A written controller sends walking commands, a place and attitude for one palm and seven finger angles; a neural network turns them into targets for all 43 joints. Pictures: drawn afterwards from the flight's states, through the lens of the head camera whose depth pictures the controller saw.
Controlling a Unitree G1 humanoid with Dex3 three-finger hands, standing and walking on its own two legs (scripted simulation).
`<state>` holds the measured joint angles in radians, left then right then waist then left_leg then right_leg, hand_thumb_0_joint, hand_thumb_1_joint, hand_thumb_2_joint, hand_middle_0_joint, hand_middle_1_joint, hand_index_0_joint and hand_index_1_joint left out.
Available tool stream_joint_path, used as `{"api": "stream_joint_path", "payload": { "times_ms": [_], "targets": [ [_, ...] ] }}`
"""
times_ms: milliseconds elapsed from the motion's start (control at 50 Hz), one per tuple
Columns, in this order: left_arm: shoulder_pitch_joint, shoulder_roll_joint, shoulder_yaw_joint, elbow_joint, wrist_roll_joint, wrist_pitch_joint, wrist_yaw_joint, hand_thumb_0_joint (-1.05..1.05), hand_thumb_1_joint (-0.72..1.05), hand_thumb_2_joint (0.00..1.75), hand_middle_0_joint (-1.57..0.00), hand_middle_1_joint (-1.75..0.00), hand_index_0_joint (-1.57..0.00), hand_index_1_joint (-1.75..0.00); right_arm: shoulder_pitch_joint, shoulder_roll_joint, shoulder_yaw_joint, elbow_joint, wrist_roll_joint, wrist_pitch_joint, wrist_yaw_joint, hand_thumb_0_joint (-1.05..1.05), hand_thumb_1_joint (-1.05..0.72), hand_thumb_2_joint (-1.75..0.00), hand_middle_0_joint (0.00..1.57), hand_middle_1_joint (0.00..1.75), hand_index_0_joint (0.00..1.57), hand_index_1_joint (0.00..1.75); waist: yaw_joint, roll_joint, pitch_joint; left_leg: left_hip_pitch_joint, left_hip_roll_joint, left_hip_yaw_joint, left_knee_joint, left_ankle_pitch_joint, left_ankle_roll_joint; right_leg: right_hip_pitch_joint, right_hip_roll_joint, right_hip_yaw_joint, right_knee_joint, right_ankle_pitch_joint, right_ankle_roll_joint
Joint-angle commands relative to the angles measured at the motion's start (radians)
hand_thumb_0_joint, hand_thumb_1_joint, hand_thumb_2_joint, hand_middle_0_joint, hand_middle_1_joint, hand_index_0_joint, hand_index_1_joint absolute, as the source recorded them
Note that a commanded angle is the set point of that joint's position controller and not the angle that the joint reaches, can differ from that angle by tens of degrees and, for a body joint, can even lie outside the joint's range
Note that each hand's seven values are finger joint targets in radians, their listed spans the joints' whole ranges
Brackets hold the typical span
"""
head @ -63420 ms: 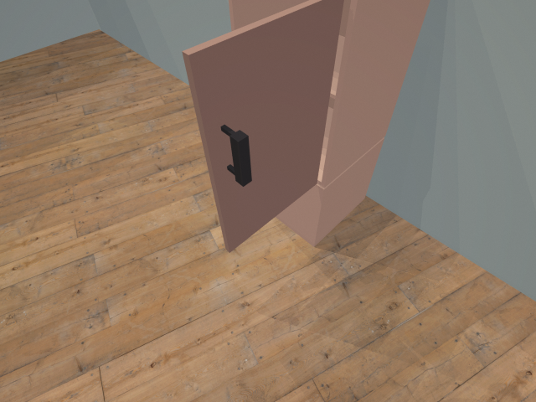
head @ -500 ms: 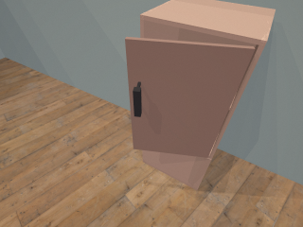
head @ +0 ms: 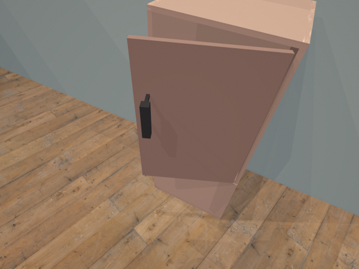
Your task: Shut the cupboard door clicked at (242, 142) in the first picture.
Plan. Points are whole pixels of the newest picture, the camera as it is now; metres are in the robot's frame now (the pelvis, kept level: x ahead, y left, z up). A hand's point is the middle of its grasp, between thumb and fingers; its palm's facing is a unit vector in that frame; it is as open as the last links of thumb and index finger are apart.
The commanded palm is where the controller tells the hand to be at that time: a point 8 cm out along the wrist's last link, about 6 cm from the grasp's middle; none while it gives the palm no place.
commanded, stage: shuffle to correct the standing spot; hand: left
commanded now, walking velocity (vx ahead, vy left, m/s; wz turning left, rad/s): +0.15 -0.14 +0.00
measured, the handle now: (147, 116) +0.52 +0.13 +0.03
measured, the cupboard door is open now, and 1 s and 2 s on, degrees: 23 23 23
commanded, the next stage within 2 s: come to a stop and stand still in 0.22 s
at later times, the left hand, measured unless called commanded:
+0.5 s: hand out of the picture +0.15 +0.11 -0.16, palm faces -0.02 -0.98 -0.21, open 7.3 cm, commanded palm none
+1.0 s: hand out of the picture +0.09 +0.13 -0.18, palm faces -0.03 -0.97 -0.23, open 7.4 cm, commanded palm none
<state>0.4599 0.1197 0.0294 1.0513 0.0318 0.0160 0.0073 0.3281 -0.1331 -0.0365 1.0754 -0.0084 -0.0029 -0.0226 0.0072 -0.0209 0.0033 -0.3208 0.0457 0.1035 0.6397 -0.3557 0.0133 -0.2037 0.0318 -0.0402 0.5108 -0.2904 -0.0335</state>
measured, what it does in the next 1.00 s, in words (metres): steps on the spot: right foot, then left foot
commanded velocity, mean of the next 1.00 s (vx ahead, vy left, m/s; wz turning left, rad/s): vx -0.01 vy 0.01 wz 0.00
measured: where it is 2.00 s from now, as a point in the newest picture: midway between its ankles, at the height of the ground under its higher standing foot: outside the picture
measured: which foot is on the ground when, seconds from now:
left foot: down 0.00-0.36, up 0.38-0.62, down 0.64-1.00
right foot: down 0.00-0.02, up 0.04-0.34, down 0.36-0.68, up 0.70-0.90, down 0.92-1.00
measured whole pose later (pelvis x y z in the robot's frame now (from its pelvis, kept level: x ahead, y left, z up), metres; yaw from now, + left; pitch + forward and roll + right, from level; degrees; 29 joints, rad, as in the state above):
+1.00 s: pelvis +0.06 -0.05 -0.01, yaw -3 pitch -2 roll +0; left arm 0.28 0.17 0.00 1.01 0.03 -0.01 0.05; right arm 0.14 -0.17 -0.03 0.93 -0.01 0.00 0.00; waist 0.00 0.01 0.06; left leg -0.32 -0.01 0.12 0.60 -0.23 0.07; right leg -0.21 -0.05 -0.03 0.61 -0.36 0.03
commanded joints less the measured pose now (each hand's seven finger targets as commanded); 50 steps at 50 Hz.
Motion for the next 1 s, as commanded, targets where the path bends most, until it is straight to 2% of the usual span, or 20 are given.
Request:
{"api": "stream_joint_path", "payload": {
  "times_ms": [0,20,80,140,240,300,320,340,360,440,600,660,700,740,820,860,880,900,920,980],
  "targets": [
    [0.008,0.047,0.012,-0.062,-0.004,-0.01,-0.002,0.0,0.9,0.9,-0.2,-0.3,-0.2,-0.3,0.2,-0.187,-0.042,0.015,-0.017,-0.04,-0.031,0.0,-0.9,-0.9,0.2,0.3,0.2,0.3,-0.076,0.258,0.079,0.288,0.33,-0.419,-0.413,-0.09,0.123,-0.406,-0.022,0.0,0.213,-0.174,-0.003],
    [-0.072,0.075,0.019,-0.092,0.012,-0.006,-0.005,0.0,0.9,0.9,-0.2,-0.3,-0.2,-0.3,0.209,-0.212,-0.052,0.011,-0.022,-0.038,-0.031,0.0,-0.9,-0.9,0.2,0.3,0.2,0.3,-0.094,0.218,0.131,0.191,0.414,-0.496,-0.497,-0.174,0.182,-0.425,-0.057,0.018,0.383,-0.22,-0.001],
    [-0.101,0.075,0.03,-0.087,0.014,-0.002,-0.02,0.0,0.9,0.9,-0.2,-0.3,-0.2,-0.3,0.12,-0.15,-0.034,-0.002,-0.018,-0.05,-0.03,0.0,-0.9,-0.9,0.2,0.3,0.2,0.3,-0.039,0.1,0.146,0.095,0.359,-0.375,-0.498,-0.091,0.177,-0.429,-0.134,0.069,0.499,-0.082,0.021],
    [-0.109,0.036,0.026,-0.082,0.005,0.002,-0.028,0.0,0.9,0.9,-0.2,-0.3,-0.2,-0.3,0.09,-0.148,-0.038,-0.007,-0.021,-0.056,-0.029,0.0,-0.9,-0.9,0.2,0.3,0.2,0.3,-0.025,0.118,0.086,0.106,0.279,-0.193,-0.455,0.075,0.146,-0.336,-0.138,0.01,0.358,-0.011,0.044],
    [-0.186,0.042,0.032,-0.1,0.001,0.004,-0.033,0.0,0.9,0.9,-0.2,-0.3,-0.2,-0.3,0.092,-0.165,-0.059,0.0,-0.028,-0.039,-0.023,0.0,-0.9,-0.9,0.2,0.3,0.2,0.3,-0.04,0.168,0.092,0.055,0.26,-0.145,-0.412,0.049,0.124,-0.197,-0.109,-0.067,0.133,0.023,0.05],
    [-0.097,0.082,0.045,-0.073,0.0,-0.006,-0.03,0.0,0.9,0.9,-0.2,-0.3,-0.2,-0.3,0.073,-0.166,-0.065,-0.002,-0.027,-0.026,-0.018,0.0,-0.9,-0.9,0.2,0.3,0.2,0.3,0.011,0.079,0.041,-0.029,0.207,-0.104,-0.254,-0.01,0.068,0.04,-0.067,-0.105,-0.044,0.092,0.042],
    [-0.031,0.118,0.05,-0.051,-0.001,-0.014,-0.021,0.0,0.9,0.9,-0.2,-0.3,-0.2,-0.3,0.072,-0.138,-0.056,-0.008,-0.022,-0.022,-0.013,0.0,-0.9,-0.9,0.2,0.3,0.2,0.3,0.043,-0.006,0.015,-0.118,0.138,-0.036,-0.111,-0.074,0.031,0.165,-0.122,-0.035,-0.11,0.067,0.019],
    [0.017,0.202,0.063,-0.034,0.003,-0.028,-0.002,0.0,0.9,0.9,-0.2,-0.3,-0.2,-0.3,0.087,-0.048,-0.032,-0.027,-0.014,-0.018,-0.008,0.0,-0.9,-0.9,0.2,0.3,0.2,0.3,0.056,-0.248,-0.012,-0.281,0.013,0.079,0.125,-0.191,-0.021,0.272,-0.333,0.214,-0.193,0.071,-0.056],
    [0.036,0.223,0.058,-0.039,-0.01,-0.029,0.009,0.0,0.9,0.9,-0.2,-0.3,-0.2,-0.3,0.034,-0.041,-0.019,-0.057,-0.011,-0.003,-0.007,0.0,-0.9,-0.9,0.2,0.3,0.2,0.3,0.07,-0.211,-0.016,-0.252,0.019,-0.009,0.261,-0.283,-0.018,0.177,-0.438,0.314,-0.257,0.123,-0.115],
    [-0.209,0.173,0.031,-0.078,-0.003,-0.042,0.03,0.0,0.9,0.9,-0.2,-0.3,-0.2,-0.3,0.066,-0.04,-0.012,-0.002,-0.001,0.013,-0.002,0.0,-0.9,-0.9,0.2,0.3,0.2,0.3,-0.023,-0.13,0.019,-0.062,0.039,-0.063,0.204,-0.098,-0.036,-0.025,-0.34,0.131,-0.195,0.413,-0.122],
    [-0.212,0.207,0.059,-0.092,-0.009,-0.003,0.045,0.0,0.9,0.9,-0.2,-0.3,-0.2,-0.3,0.037,-0.076,-0.03,-0.043,-0.004,0.027,-0.002,0.0,-0.9,-0.9,0.2,0.3,0.2,0.3,-0.015,-0.108,-0.001,0.113,0.0,-0.02,-0.158,0.162,-0.041,-0.039,-0.329,0.118,-0.04,0.515,-0.097],
    [-0.207,0.117,0.035,-0.119,-0.01,0.021,0.043,0.0,0.9,0.9,-0.2,-0.3,-0.2,-0.3,-0.036,-0.167,-0.04,-0.088,-0.011,0.014,-0.002,0.0,-0.9,-0.9,0.2,0.3,0.2,0.3,-0.007,0.308,0.008,0.106,0.25,-0.268,-0.323,0.694,0.127,-0.109,-0.09,-0.052,0.234,-0.148,0.048],
    [-0.204,0.12,0.036,-0.107,-0.011,0.029,0.041,0.0,0.9,0.9,-0.2,-0.3,-0.2,-0.3,-0.093,-0.171,-0.038,-0.108,-0.017,0.011,-0.015,0.0,-0.9,-0.9,0.2,0.3,0.2,0.3,0.004,0.181,0.003,0.109,0.255,-0.261,-0.313,0.734,0.203,-0.154,-0.077,0.035,0.449,-0.26,0.042],
    [-0.184,0.103,0.032,-0.093,-0.009,0.022,0.038,0.0,0.9,0.9,-0.2,-0.3,-0.2,-0.3,-0.119,-0.17,-0.039,-0.115,-0.017,0.01,-0.015,0.0,-0.9,-0.9,0.2,0.3,0.2,0.3,0.007,0.136,-0.032,0.197,0.229,-0.207,-0.272,0.753,0.202,-0.192,-0.077,0.039,0.453,-0.219,0.051],
    [-0.174,0.088,0.016,-0.091,-0.009,0.014,0.035,0.0,0.9,0.9,-0.2,-0.3,-0.2,-0.3,-0.113,-0.169,-0.041,-0.107,-0.013,0.008,-0.013,0.0,-0.9,-0.9,0.2,0.3,0.2,0.3,-0.01,0.125,-0.074,0.252,0.216,-0.196,-0.271,0.695,0.187,-0.126,-0.083,0.005,0.246,-0.179,0.059],
    [-0.033,0.151,0.007,-0.049,-0.009,-0.047,0.06,0.0,0.9,0.9,-0.2,-0.3,-0.2,-0.3,-0.198,-0.223,-0.035,-0.19,0.004,-0.016,0.0,0.0,-0.9,-0.9,0.2,0.3,0.2,0.3,0.045,0.13,-0.152,0.354,0.16,-0.166,0.021,0.923,0.112,-0.124,-0.108,0.044,-0.119,0.09,0.036],
    [-0.088,0.162,0.002,-0.081,-0.004,-0.057,0.058,0.0,0.9,0.9,-0.2,-0.3,-0.2,-0.3,-0.118,-0.135,-0.022,-0.197,0.007,-0.016,0.011,0.0,-0.9,-0.9,0.2,0.3,0.2,0.3,-0.009,-0.078,-0.13,0.132,0.089,-0.149,0.014,0.566,0.046,0.021,-0.168,0.139,-0.108,0.382,0.003],
    [-0.124,0.174,-0.007,-0.099,-0.007,-0.061,0.056,0.0,0.9,0.9,-0.2,-0.3,-0.2,-0.3,-0.109,-0.121,-0.011,-0.202,0.003,-0.013,0.011,0.0,-0.9,-0.9,0.2,0.3,0.2,0.3,-0.031,-0.146,-0.097,0.083,0.031,-0.095,-0.059,0.261,0.007,0.028,-0.248,0.186,-0.063,0.555,-0.044],
    [-0.164,0.189,-0.017,-0.12,-0.004,-0.057,0.048,0.0,0.9,0.9,-0.2,-0.3,-0.2,-0.3,-0.092,-0.109,-0.013,-0.199,-0.001,-0.012,0.016,0.0,-0.9,-0.9,0.2,0.3,0.2,0.3,-0.054,-0.01,-0.068,0.126,-0.01,-0.08,-0.141,0.17,-0.004,-0.027,-0.24,0.148,-0.018,0.496,-0.046],
    [-0.156,0.173,-0.016,-0.121,-0.011,-0.035,0.048,0.0,0.9,0.9,-0.2,-0.3,-0.2,-0.3,-0.109,-0.153,-0.014,-0.188,-0.002,0.0,0.013,0.0,-0.9,-0.9,0.2,0.3,0.2,0.3,-0.027,-0.032,-0.028,0.132,0.066,-0.139,-0.148,0.262,0.044,-0.079,-0.133,0.094,-0.027,0.103,-0.007]
  ]
}}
